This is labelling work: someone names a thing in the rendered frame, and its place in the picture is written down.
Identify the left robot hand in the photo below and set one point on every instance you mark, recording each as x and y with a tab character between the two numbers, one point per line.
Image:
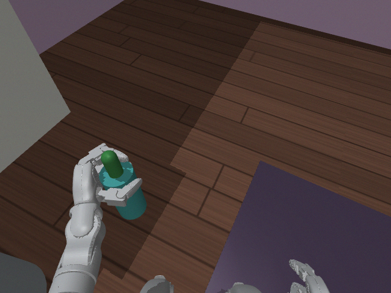
87	187

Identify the left robot arm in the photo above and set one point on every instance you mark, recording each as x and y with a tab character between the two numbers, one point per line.
79	265

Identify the right robot hand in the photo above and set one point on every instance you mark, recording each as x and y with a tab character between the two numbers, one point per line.
313	283

